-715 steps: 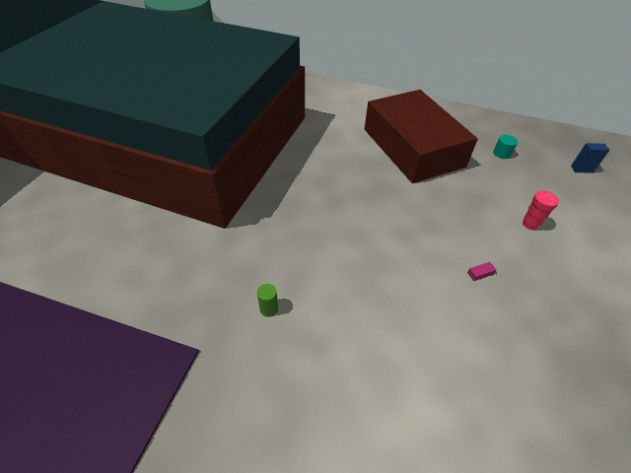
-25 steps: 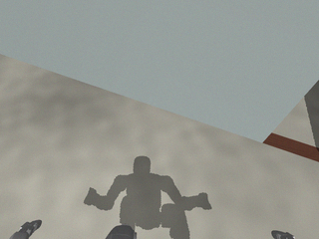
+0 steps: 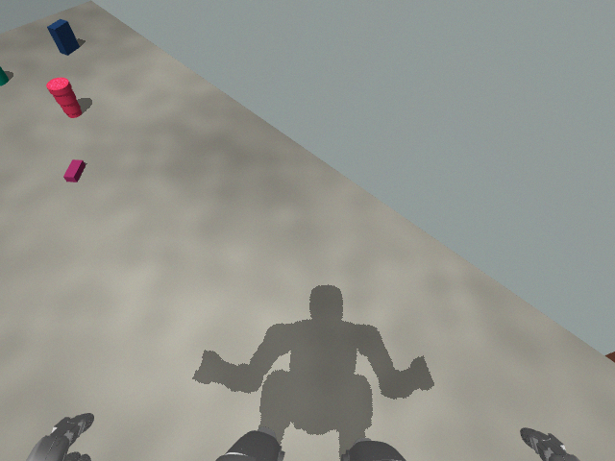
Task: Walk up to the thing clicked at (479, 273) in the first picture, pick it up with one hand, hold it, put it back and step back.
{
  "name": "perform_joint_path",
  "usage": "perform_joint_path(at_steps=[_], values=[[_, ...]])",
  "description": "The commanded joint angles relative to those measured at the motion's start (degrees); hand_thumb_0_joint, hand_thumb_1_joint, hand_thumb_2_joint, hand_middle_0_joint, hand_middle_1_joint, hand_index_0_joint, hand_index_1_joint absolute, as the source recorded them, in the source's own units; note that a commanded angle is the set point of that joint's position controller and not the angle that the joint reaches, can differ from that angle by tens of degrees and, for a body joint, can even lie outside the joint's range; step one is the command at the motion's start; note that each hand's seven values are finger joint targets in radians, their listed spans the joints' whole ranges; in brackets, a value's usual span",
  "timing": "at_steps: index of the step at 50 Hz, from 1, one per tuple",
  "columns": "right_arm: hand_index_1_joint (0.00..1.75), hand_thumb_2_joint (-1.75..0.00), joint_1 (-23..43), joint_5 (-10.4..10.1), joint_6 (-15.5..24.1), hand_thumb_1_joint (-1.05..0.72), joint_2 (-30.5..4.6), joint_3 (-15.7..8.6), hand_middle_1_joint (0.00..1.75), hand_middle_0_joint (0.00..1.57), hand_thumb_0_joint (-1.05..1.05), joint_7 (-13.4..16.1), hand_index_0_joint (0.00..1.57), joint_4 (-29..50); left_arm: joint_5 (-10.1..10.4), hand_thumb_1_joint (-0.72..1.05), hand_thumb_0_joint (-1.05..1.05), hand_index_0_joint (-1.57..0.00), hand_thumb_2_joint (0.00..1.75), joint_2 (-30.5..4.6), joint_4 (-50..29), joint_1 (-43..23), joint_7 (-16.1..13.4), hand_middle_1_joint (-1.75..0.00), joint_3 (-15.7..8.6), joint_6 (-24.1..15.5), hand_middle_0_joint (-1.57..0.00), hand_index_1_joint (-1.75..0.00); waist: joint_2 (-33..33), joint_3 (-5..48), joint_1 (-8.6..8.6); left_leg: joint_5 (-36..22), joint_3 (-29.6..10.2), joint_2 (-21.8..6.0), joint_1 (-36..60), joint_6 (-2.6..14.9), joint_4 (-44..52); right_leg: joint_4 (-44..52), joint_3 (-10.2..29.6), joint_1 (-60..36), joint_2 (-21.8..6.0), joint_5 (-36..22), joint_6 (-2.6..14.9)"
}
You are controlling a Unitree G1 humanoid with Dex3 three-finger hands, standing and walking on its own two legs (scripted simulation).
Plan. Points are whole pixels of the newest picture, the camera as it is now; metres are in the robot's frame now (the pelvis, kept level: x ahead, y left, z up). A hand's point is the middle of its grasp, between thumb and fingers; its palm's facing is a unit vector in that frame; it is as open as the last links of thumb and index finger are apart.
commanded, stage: walk up
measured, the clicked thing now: (74, 170) +1.17 +0.94 -0.73
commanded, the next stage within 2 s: stand in 1.62 s
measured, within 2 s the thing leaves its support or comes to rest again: neither
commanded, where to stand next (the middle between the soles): +0.07 -0.01 m, yaw +31 degrees
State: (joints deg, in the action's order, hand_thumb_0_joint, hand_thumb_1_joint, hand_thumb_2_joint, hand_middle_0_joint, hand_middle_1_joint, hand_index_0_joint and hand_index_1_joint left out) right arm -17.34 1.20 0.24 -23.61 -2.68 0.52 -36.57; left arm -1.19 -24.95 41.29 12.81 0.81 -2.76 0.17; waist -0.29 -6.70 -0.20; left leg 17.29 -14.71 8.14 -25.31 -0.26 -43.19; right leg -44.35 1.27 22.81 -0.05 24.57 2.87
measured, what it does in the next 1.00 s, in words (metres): steps on the spot, turning left: right foot, then left foot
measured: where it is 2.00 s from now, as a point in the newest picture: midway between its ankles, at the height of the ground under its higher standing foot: outside the picture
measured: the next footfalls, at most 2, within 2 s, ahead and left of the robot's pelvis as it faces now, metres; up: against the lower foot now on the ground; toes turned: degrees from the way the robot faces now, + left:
right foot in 0.02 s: +0.06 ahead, -0.14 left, +0.00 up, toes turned +2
left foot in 0.32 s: +0.04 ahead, +0.13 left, +0.00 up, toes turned +13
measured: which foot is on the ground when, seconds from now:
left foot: down 0.00-0.02, up 0.04-0.30, down 0.32-0.68, up 0.70-0.90, down 0.92-1.00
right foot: up 0.00-0.00, down 0.02-0.34, up 0.36-0.62, down 0.64-1.00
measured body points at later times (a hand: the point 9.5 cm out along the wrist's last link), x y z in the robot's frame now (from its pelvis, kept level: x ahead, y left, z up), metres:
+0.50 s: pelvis -0.01 -0.01 +0.00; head +0.01 +0.02 +0.45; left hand -0.04 +0.32 -0.12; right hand +0.17 -0.30 -0.08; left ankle +0.00 +0.12 -0.71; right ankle +0.04 -0.15 -0.67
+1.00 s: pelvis -0.01 -0.04 +0.00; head +0.01 -0.02 +0.45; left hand -0.15 +0.27 -0.11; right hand +0.23 -0.27 -0.10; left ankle -0.03 +0.08 -0.71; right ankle +0.05 -0.17 -0.70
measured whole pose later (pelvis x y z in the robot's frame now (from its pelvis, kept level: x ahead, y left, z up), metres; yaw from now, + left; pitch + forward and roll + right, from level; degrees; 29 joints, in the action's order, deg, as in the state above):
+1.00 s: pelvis -0.01 -0.04 +0.00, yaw +29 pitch -2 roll +2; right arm -13.4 1.1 2.5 -23.4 -3.0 0.0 -50.1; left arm -0.7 -24.5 50.7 16.7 0.9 -2.4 0.9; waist -2.2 -5.5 -2.1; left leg 18.0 0.2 3.2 -20.2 1.8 -40.1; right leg -49.4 -1.5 20.3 -7.1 29.8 0.5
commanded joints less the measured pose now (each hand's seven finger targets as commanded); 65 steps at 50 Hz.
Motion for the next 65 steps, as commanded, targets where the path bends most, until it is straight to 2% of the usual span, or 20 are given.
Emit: perform_joint_path(at_steps=[1,2,3,7,14,16,17,18,23,31,33,35,38,45,46,47,49,56,59,65], values=[[0.3,-0.9,-0.1,-1.2,1.1,-0.9,-7.8,-3.4,0.3,0.2,0.0,1.1,0.2,6.5,-1.5,0.9,0.0,-0.2,0.9,-16.5,-5.1,6.9,-1.5,-0.3,-5.8,-3.1,-0.2,-0.3,-10.7,13.1,-4.04,-2.9,2.1,-0.7,-11.3,1.91,-12.7,22.2,23.2,-22.0,-20.1,-9.1,6.59],[0.3,-0.9,0.1,-0.2,0.6,-0.9,-11.0,-4.6,0.3,0.2,0.0,2.0,0.2,5.8,-1.1,0.9,0.0,-0.2,0.9,-19.3,-5.1,1.3,-1.1,-0.3,-6.4,-2.7,-0.2,-0.3,-15.5,10.8,-2.4,18.3,10.2,-2.2,-16.1,0.28,-22.7,24.5,31.7,-17.3,-31.7,-15.0,15.95],[0.3,-0.9,0.8,0.2,0.5,-0.9,-13.7,-5.1,0.3,0.2,0.0,2.1,0.2,4.7,-0.6,0.9,0.0,-0.2,0.9,-17.6,-5.7,-0.5,-0.8,-0.3,-6.0,-2.5,-0.2,-0.3,-10.9,6.9,-1.95,18.1,7.3,-5.0,-14.0,-0.53,-27.4,25.3,33.1,-11.5,-32.6,-17.4,17.96],[0.3,-0.9,0.0,-0.4,1.2,-0.9,-10.8,-4.8,0.3,0.2,0.0,-0.5,0.2,1.2,-1.1,0.9,0.0,-0.2,0.9,-13.7,-3.2,-0.1,-1.2,-0.3,-5.1,-2.4,-0.2,-0.3,-11.2,2.6,-1.54,7.2,12.1,-6.8,-8.9,-0.18,-17.3,17.6,6.5,-10.6,-15.8,-19.0,8.91],[0.3,-0.9,-2.2,-1.1,2.6,-0.9,-9.4,-4.6,0.3,0.2,0.0,-0.1,0.2,-3.5,-0.3,0.9,0.0,-0.2,0.9,-14.6,-4.6,-1.0,0.7,-0.3,-4.7,-0.1,-0.2,-0.3,-11.3,7.4,-0.61,-2.3,21.0,-2.9,11.4,0.34,7.5,10.4,-1.5,-5.2,-16.0,-15.2,6.77],[0.3,-0.9,-6.1,-0.1,3.6,-0.9,-12.7,-5.9,0.3,0.2,0.0,1.0,0.2,-5.1,0.2,0.9,0.0,-0.2,0.9,-9.4,-4.5,0.9,0.6,-0.3,-2.9,0.7,-0.2,-0.3,0.0,9.3,1.68,1.9,9.1,-6.9,22.9,3.28,14.9,-5.2,-5.3,6.0,-12.4,-3.2,1.97],[0.3,-0.9,-5.7,0.9,4.0,-0.9,-18.8,-6.8,0.3,0.2,0.0,1.6,0.2,-3.5,0.7,0.9,0.0,-0.2,0.9,-5.7,-6.0,1.0,0.6,-0.3,-2.2,1.0,-0.2,-0.3,13.3,7.5,0.96,3.8,-19.2,-22.7,22.7,9.53,21.4,-16.7,-6.4,17.5,-4.7,9.3,-2.25],[0.3,-0.9,-5.2,0.0,3.9,-0.9,-22.9,-7.5,0.3,0.2,0.0,1.8,0.2,-3.4,0.4,0.9,0.0,-0.2,0.9,-11.6,-5.5,-2.0,-0.4,-0.3,-3.6,1.2,-0.2,-0.3,11.0,6.8,3.31,3.1,-30.4,-29.4,14.4,18.3,23.3,-18.6,0.9,15.3,-6.5,13.3,-2.28],[0.3,-0.9,1.4,-0.6,3.8,-0.9,-15.7,-4.8,0.3,0.2,0.0,2.5,0.2,-3.4,0.3,0.9,0.0,-0.2,0.9,-11.5,0.1,4.1,-0.1,-0.3,-4.4,0.8,-0.2,-0.3,9.0,6.3,-0.71,-12.3,-8.7,-18.6,6.1,12.78,15.2,-15.8,0.0,6.0,-6.4,3.6,-1.57],[0.3,-0.9,5.0,0.2,1.1,-0.9,-15.5,-4.2,0.3,0.2,0.0,1.6,0.2,-2.1,0.3,0.9,0.0,-0.2,0.9,-9.3,2.5,7.6,-0.6,-0.3,-4.4,-0.9,-0.2,-0.3,10.3,8.5,-2.49,-3.4,-6.8,-12.5,-3.2,10.8,8.2,6.5,-5.0,-10.2,-0.1,-1.3,-1.01],[0.3,-0.9,5.8,-0.9,0.7,-0.9,-9.2,-2.4,0.3,0.2,0.0,1.6,0.2,-0.9,-1.5,0.9,0.0,-0.2,0.9,-15.9,2.9,11.0,-1.3,-0.3,-6.0,-2.1,-0.2,-0.3,-7.8,6.7,-5.36,5.7,3.8,-2.7,-13.8,4.18,-11.4,23.0,18.0,-14.4,-14.2,8.6,4.82],[0.3,-0.9,4.5,0.0,1.1,-0.9,-14.1,-4.2,0.3,0.2,0.0,2.5,0.2,-3.3,-1.1,0.9,0.0,-0.2,0.9,-20.9,0.1,-0.6,-1.0,-0.3,-6.8,-2.2,-0.2,-0.3,-11.8,1.2,-1.68,17.1,5.6,-6.5,-14.8,1.38,-24.5,31.9,38.9,-4.9,-31.4,13.3,15.93],[0.3,-0.9,3.0,-0.7,1.7,-0.9,-13.2,-4.3,0.3,0.2,0.0,0.9,0.2,-7.0,-1.4,0.9,0.0,-0.2,0.9,-15.4,2.2,-0.4,-1.0,-0.3,-5.2,-2.7,-0.2,-0.3,-6.1,-1.6,-0.7,9.7,11.1,-7.8,-8.1,1.58,-16.9,23.7,13.7,-2.1,-18.8,2.9,9.14],[0.3,-0.9,-0.6,-0.5,3.3,-0.9,-9.2,-3.7,0.3,0.2,0.0,0.0,0.2,-11.2,0.2,0.9,0.0,-0.2,0.9,-11.6,3.0,2.3,0.1,-0.3,-3.0,-1.6,-0.2,-0.3,-6.0,8.2,0.22,-2.1,17.4,-3.9,15.3,1.59,14.8,7.0,0.2,-4.3,-13.0,-15.0,5.22],[0.3,-0.9,-1.4,0.2,3.7,-0.9,-10.6,-4.2,0.3,0.2,0.0,0.5,0.2,-11.4,0.5,0.9,0.0,-0.2,0.9,-8.4,3.1,3.4,0.0,-0.3,-1.9,-1.3,-0.2,-0.3,-1.2,10.3,1.02,-1.9,10.0,-7.2,22.4,3.14,16.0,0.4,-1.2,2.0,-11.7,-12.4,2.55],[0.3,-0.9,0.5,0.9,4.1,-0.9,-14.8,-4.7,0.3,0.2,0.0,0.9,0.2,-9.7,1.3,0.9,0.0,-0.2,0.9,-4.5,2.1,3.7,0.1,-0.3,-0.8,-1.1,-0.2,-0.3,10.2,11.1,0.48,0.9,-13.5,-21.2,24.7,8.83,20.6,-7.5,-4.0,11.5,-5.6,-1.5,-2.14],[0.3,-0.9,1.6,-0.2,3.8,-0.9,-17.7,-5.4,0.3,0.2,0.0,0.9,0.2,-10.1,1.0,0.9,0.0,-0.2,0.9,-11.8,4.1,-0.1,-0.9,-0.3,-2.6,-0.6,-0.2,-0.3,4.1,5.8,1.46,2.2,-16.7,-25.8,10.8,16.53,21.6,-11.2,0.6,6.0,-6.4,12.3,-1.57],[0.3,-0.9,9.6,-1.4,2.3,-0.9,-11.3,-1.8,0.3,0.2,0.0,0.6,0.2,-11.2,0.3,0.9,0.0,-0.2,0.9,-10.0,10.0,5.3,-1.0,-0.3,-2.4,-2.0,-0.2,-0.3,5.0,6.8,-2.31,-2.7,2.0,-14.3,-1.5,5.78,12.2,13.3,-1.5,-13.6,-4.2,-9.2,-0.28],[0.3,-0.9,6.8,-1.6,1.7,-0.9,-10.0,-1.7,0.3,0.2,0.0,0.6,0.2,-15.0,0.0,0.9,0.0,-0.2,0.9,-15.0,8.2,-4.3,-0.9,-0.3,-2.5,-2.5,-0.2,-0.3,-6.7,4.6,1.29,8.3,11.0,-6.9,7.1,1.32,1.6,22.8,15.9,-2.0,-19.1,-2.8,7.64],[0.3,-0.9,10.8,-1.6,2.9,-0.9,-10.5,-0.7,0.3,0.2,0.0,0.1,0.2,-18.3,0.9,0.9,0.0,-0.2,0.9,-10.7,11.5,-5.9,-0.8,-0.3,-0.8,-2.4,-0.2,-0.3,-3.4,7.9,-0.31,-11.9,3.8,-11.8,9.3,4.21,12.7,17.6,1.2,-9.5,-8.9,-12.0,-0.14]])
